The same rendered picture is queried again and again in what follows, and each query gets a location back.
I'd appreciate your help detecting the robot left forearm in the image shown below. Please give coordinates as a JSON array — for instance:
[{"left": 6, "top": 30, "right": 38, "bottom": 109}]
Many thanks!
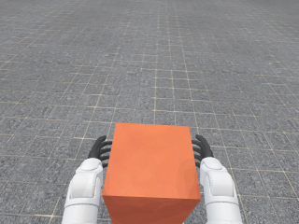
[{"left": 62, "top": 158, "right": 103, "bottom": 224}]

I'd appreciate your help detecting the robot left hand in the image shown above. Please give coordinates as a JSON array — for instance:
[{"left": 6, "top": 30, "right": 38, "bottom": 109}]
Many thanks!
[{"left": 88, "top": 135, "right": 112, "bottom": 168}]

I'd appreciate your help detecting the robot right hand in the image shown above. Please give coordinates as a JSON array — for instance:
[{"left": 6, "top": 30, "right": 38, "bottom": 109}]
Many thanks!
[{"left": 192, "top": 134, "right": 214, "bottom": 168}]

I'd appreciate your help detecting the carton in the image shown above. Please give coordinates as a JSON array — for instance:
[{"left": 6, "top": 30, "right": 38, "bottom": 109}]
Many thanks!
[{"left": 102, "top": 122, "right": 201, "bottom": 224}]

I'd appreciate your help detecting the robot right forearm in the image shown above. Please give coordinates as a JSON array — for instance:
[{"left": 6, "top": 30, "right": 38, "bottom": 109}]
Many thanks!
[{"left": 199, "top": 157, "right": 243, "bottom": 224}]

